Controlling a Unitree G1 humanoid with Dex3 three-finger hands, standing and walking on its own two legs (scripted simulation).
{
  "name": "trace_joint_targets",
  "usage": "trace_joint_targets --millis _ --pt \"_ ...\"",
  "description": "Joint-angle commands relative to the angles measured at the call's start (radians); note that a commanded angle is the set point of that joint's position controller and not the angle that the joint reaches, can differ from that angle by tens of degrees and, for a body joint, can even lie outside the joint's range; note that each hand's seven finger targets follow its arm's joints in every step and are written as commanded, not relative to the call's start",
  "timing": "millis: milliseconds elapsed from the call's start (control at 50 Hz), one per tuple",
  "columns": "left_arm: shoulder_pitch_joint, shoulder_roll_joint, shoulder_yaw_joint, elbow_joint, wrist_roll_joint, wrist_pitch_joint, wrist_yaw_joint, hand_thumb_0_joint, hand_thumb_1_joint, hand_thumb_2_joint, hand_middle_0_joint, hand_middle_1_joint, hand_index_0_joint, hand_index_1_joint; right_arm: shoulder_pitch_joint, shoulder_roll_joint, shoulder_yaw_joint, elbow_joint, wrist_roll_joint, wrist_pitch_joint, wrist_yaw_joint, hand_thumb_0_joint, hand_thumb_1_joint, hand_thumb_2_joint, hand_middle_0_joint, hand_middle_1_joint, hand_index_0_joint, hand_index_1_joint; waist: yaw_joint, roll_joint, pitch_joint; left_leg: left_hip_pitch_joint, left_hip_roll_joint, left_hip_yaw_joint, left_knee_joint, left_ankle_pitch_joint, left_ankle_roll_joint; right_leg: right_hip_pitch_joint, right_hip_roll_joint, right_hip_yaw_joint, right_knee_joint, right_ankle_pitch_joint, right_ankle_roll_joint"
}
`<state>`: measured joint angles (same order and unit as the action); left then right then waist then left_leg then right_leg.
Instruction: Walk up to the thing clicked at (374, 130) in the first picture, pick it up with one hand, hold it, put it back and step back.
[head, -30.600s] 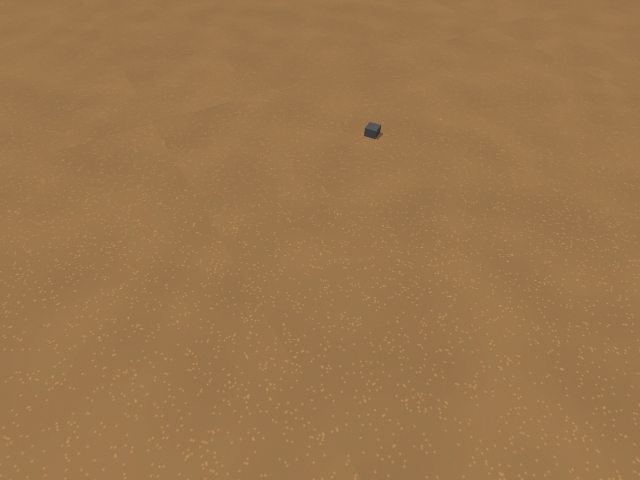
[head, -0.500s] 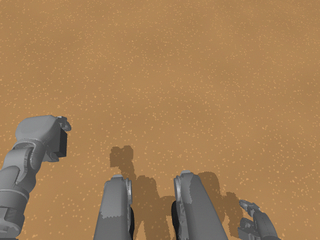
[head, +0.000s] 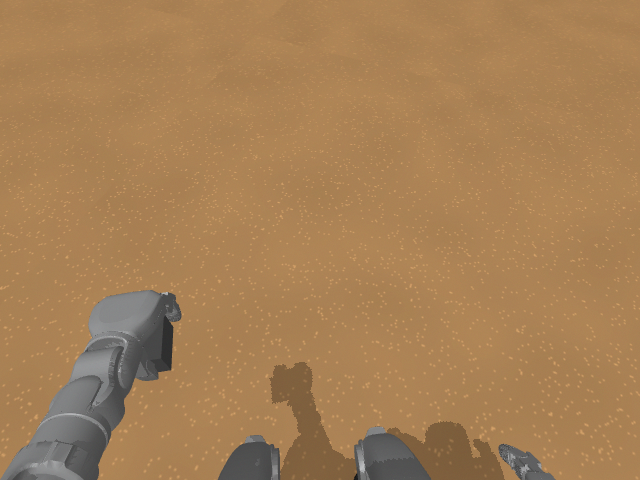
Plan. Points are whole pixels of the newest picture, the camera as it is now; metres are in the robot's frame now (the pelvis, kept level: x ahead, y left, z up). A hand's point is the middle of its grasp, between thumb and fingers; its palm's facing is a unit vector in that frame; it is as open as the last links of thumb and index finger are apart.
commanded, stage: lift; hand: left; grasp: from above
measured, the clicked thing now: (144, 345) +0.33 +0.25 -0.11
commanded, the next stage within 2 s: hold in 0.26 s
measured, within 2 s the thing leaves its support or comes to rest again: neither
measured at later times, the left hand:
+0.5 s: hand (140, 312) +0.34 +0.22 -0.01, palm faces -0.44 -0.08 -0.90, open 9.4 cm
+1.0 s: hand (132, 300) +0.34 +0.22 +0.02, palm faces -0.43 -0.07 -0.90, open 9.4 cm
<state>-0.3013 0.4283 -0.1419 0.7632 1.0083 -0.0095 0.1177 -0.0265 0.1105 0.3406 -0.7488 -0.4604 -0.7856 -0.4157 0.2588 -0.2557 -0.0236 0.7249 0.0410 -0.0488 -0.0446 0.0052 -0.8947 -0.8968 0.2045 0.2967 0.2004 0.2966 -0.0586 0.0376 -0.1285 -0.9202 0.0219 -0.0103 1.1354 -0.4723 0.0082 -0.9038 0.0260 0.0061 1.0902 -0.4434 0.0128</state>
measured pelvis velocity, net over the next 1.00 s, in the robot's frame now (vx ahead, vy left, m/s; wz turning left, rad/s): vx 0.04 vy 0.00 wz -0.01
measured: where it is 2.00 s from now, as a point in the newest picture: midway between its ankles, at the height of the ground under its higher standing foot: outside the picture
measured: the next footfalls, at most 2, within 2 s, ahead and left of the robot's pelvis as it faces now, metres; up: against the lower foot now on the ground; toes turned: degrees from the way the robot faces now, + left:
none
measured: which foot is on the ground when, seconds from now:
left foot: down 0.00-1.00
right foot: down 0.00-1.00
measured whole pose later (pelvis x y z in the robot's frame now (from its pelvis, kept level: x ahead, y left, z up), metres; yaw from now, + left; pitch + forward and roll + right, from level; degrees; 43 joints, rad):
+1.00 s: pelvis +0.04 +0.00 +0.07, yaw -1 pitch +5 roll +0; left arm -0.25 0.38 -0.21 0.67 0.99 0.03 0.03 -0.03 0.10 0.36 -0.75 -0.46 -0.78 -0.42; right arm 0.24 -0.26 -0.03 0.69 0.06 0.02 -0.04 0.01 -0.90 -0.89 0.20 0.30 0.20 0.30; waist -0.01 0.05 -0.06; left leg -0.40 0.01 0.03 0.64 -0.32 0.01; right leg -0.41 0.01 0.04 0.64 -0.31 0.01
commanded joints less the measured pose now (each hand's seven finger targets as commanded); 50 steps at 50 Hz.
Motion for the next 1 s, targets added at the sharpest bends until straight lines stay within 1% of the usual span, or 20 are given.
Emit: trace_joint_targets --millis 0,60,80,100,160,220,260,320,340,380,420,440,500,540,580,600,620,700,860,980 --pt "-0.306 0.209 0.078 -0.165 -0.013 0.026 0.053 0.000 0.690 0.642 -1.034 -0.535 -1.047 -0.523 0.018 -0.141 -0.054 -0.091 0.002 -0.037 -0.009 0.000 -0.887 -0.896 0.200 0.300 0.200 0.300 0.001 0.028 -0.291 0.294 -0.029 -0.012 -0.264 0.160 -0.002 0.226 0.031 0.000 -0.241 0.143 -0.034" --pt "-0.283 0.183 0.054 -0.131 -0.021 0.041 0.043 0.000 0.699 0.627 -1.048 -0.519 -1.060 -0.509 0.016 -0.139 -0.055 -0.089 0.002 -0.036 -0.009 0.000 -0.888 -0.896 0.200 0.300 0.200 0.300 0.005 0.013 -0.258 0.335 -0.027 -0.009 -0.307 0.186 -0.003 0.260 0.031 0.002 -0.279 0.167 -0.034" --pt "-0.278 0.160 0.041 -0.127 -0.027 0.045 0.039 0.000 0.692 0.602 -1.041 -0.514 -1.058 -0.499 0.021 -0.138 -0.056 -0.089 0.001 -0.036 -0.008 0.000 -0.889 -0.896 0.200 0.300 0.200 0.300 -0.003 0.010 -0.262 0.347 -0.025 -0.009 -0.315 0.202 -0.004 0.270 0.031 0.000 -0.286 0.176 -0.035" --pt "-0.277 0.180 0.055 -0.146 -0.030 0.047 0.038 0.000 0.688 0.591 -1.036 -0.514 -1.055 -0.496 0.020 -0.140 -0.058 -0.093 0.001 -0.037 -0.009 0.000 -0.890 -0.896 0.200 0.300 0.200 0.300 0.014 0.019 -0.270 0.366 -0.027 -0.008 -0.328 0.225 -0.006 0.300 0.030 0.002 -0.298 0.195 -0.035" --pt "-0.266 0.165 0.041 -0.144 -0.040 0.050 0.029 0.000 0.672 0.602 -1.041 -0.496 -1.052 -0.487 0.014 -0.139 -0.057 -0.104 0.002 -0.033 -0.007 0.000 -0.890 -0.896 0.200 0.300 0.200 0.300 0.009 -0.006 -0.245 0.398 -0.031 -0.001 -0.361 0.238 -0.002 0.345 0.026 0.005 -0.342 0.211 -0.031" --pt "-0.279 0.178 0.049 -0.156 -0.036 0.045 0.022 0.000 0.681 0.591 -1.037 -0.511 -1.057 -0.492 0.014 -0.136 -0.056 -0.105 0.002 -0.030 -0.008 0.000 -0.890 -0.895 0.200 0.300 0.200 0.300 0.015 -0.023 -0.245 0.415 -0.036 0.007 -0.380 0.270 0.003 0.387 0.023 0.013 -0.371 0.248 -0.026" --pt "-0.294 0.188 0.060 -0.180 -0.031 0.038 0.023 0.000 0.685 0.596 -1.049 -0.503 -1.066 -0.488 0.010 -0.131 -0.056 -0.105 0.000 -0.029 -0.010 0.000 -0.891 -0.895 0.200 0.300 0.200 0.300 0.016 0.013 -0.245 0.441 -0.037 0.009 -0.396 0.280 -0.001 0.400 0.021 0.021 -0.388 0.253 -0.027" --pt "-0.275 0.169 0.046 -0.174 -0.027 0.039 0.022 0.000 0.707 0.611 -1.063 -0.512 -1.084 -0.494 0.006 -0.136 -0.057 -0.105 0.003 -0.025 -0.009 0.000 -0.891 -0.895 0.200 0.300 0.200 0.300 0.010 -0.008 -0.248 0.487 -0.038 0.014 -0.415 0.329 0.000 0.433 0.019 0.020 -0.407 0.300 -0.025" --pt "-0.285 0.186 0.061 -0.191 -0.025 0.037 0.023 0.000 0.711 0.625 -1.062 -0.528 -1.084 -0.508 0.006 -0.138 -0.058 -0.107 0.001 -0.022 -0.010 0.000 -0.891 -0.895 0.200 0.300 0.200 0.300 0.016 0.005 -0.249 0.496 -0.037 0.013 -0.420 0.340 -0.001 0.439 0.019 0.019 -0.415 0.306 -0.025" --pt "-0.292 0.174 0.044 -0.184 -0.016 0.038 0.021 0.000 0.636 0.612 -0.997 -0.522 -1.018 -0.503 0.004 -0.135 -0.057 -0.104 0.001 -0.017 -0.008 0.000 -0.890 -0.894 0.200 0.300 0.200 0.300 0.014 -0.014 -0.236 0.506 -0.039 0.016 -0.433 0.347 0.002 0.462 0.018 0.020 -0.432 0.318 -0.022" --pt "-0.302 0.185 0.046 -0.195 -0.005 0.038 0.021 0.000 0.620 0.594 -0.962 -0.543 -0.995 -0.511 -0.007 -0.138 -0.059 -0.106 0.004 -0.014 -0.009 0.000 -0.889 -0.893 0.200 0.300 0.200 0.300 0.017 0.005 -0.241 0.528 -0.042 0.021 -0.448 0.356 0.001 0.473 0.017 0.025 -0.447 0.327 -0.022" --pt "-0.306 0.162 0.033 -0.200 -0.007 0.041 0.018 0.000 0.615 0.581 -0.951 -0.550 -0.989 -0.513 -0.002 -0.133 -0.057 -0.100 0.003 -0.014 -0.008 0.000 -0.889 -0.893 0.200 0.300 0.200 0.300 0.007 0.014 -0.239 0.541 -0.040 0.019 -0.456 0.366 -0.003 0.471 0.018 0.025 -0.446 0.331 -0.025" --pt "-0.277 0.162 0.036 -0.181 -0.014 0.047 0.014 0.000 0.619 0.588 -0.956 -0.539 -0.991 -0.505 -0.010 -0.138 -0.061 -0.105 0.006 -0.008 -0.006 0.000 -0.888 -0.893 0.200 0.300 0.200 0.300 0.024 0.000 -0.225 0.564 -0.039 0.018 -0.477 0.398 -0.003 0.498 0.020 0.020 -0.463 0.354 -0.026" --pt "-0.290 0.153 0.029 -0.195 -0.017 0.052 0.005 0.000 0.602 0.606 -0.950 -0.543 -0.980 -0.514 -0.010 -0.137 -0.062 -0.105 0.006 -0.004 -0.003 0.000 -0.889 -0.893 0.200 0.300 0.200 0.300 0.021 -0.003 -0.232 0.570 -0.039 0.017 -0.481 0.435 -0.002 0.525 0.020 0.024 -0.466 0.395 -0.023" --pt "-0.273 0.157 0.028 -0.182 -0.020 0.053 -0.005 0.000 0.600 0.647 -0.969 -0.537 -0.985 -0.522 -0.024 -0.139 -0.062 -0.113 0.008 0.001 -0.004 0.000 -0.890 -0.894 0.200 0.300 0.200 0.300 0.023 -0.015 -0.198 0.573 -0.040 0.022 -0.496 0.412 0.001 0.519 0.020 0.021 -0.484 0.373 -0.022" --pt "-0.275 0.139 0.008 -0.194 -0.022 0.051 -0.013 0.000 0.598 0.632 -0.965 -0.527 -0.984 -0.509 -0.026 -0.138 -0.060 -0.119 0.010 0.002 -0.003 0.000 -0.890 -0.894 0.200 0.300 0.200 0.300 0.019 -0.024 -0.189 0.572 -0.041 0.023 -0.504 0.400 0.002 0.524 0.020 0.021 -0.489 0.365 -0.023" --pt "-0.271 0.155 0.023 -0.203 -0.024 0.049 -0.020 0.000 0.617 0.627 -0.970 -0.536 -0.995 -0.513 -0.032 -0.142 -0.063 -0.121 0.012 0.002 -0.003 0.000 -0.889 -0.893 0.200 0.300 0.200 0.300 0.024 -0.016 -0.198 0.583 -0.042 0.023 -0.510 0.403 0.001 0.532 0.020 0.022 -0.493 0.364 -0.024" --pt "-0.257 0.164 0.025 -0.227 -0.026 0.043 -0.046 0.000 0.615 0.620 -0.970 -0.531 -0.995 -0.507 -0.044 -0.145 -0.063 -0.141 0.014 0.011 -0.002 0.000 -0.889 -0.894 0.200 0.300 0.200 0.300 0.036 -0.018 -0.198 0.608 -0.040 0.022 -0.532 0.418 0.002 0.555 0.021 0.015 -0.502 0.366 -0.026" --pt "-0.277 0.167 0.035 -0.281 -0.014 0.037 -0.046 0.000 0.611 0.607 -0.960 -0.536 -0.990 -0.507 -0.059 -0.138 -0.055 -0.155 0.016 0.025 -0.003 0.000 -0.891 -0.895 0.200 0.300 0.200 0.300 0.041 -0.009 -0.182 0.636 -0.041 0.021 -0.562 0.416 0.001 0.571 0.019 0.022 -0.527 0.368 -0.028" --pt "-0.263 0.158 0.025 -0.270 -0.013 0.050 -0.058 0.000 0.607 0.667 -0.987 -0.535 -0.996 -0.528 -0.074 -0.137 -0.054 -0.163 0.018 0.032 -0.001 0.000 -0.893 -0.896 0.200 0.300 0.200 0.300 0.046 -0.016 -0.171 0.651 -0.039 0.025 -0.584 0.421 0.004 0.587 0.018 0.020 -0.545 0.368 -0.028"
